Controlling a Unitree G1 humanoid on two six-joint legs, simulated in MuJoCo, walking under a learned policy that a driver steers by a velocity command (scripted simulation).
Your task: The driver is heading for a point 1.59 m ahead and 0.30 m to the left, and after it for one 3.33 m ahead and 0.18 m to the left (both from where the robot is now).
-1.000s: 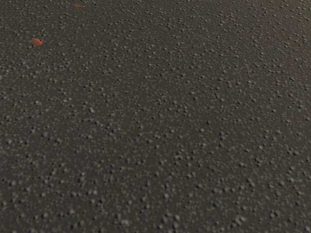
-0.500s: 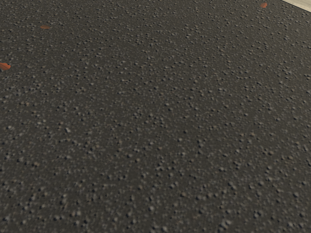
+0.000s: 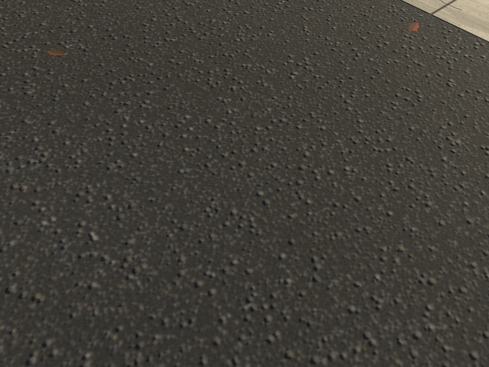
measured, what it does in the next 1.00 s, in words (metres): walks ahead: right foot, then left foot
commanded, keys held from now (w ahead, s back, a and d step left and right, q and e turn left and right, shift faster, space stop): w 1.00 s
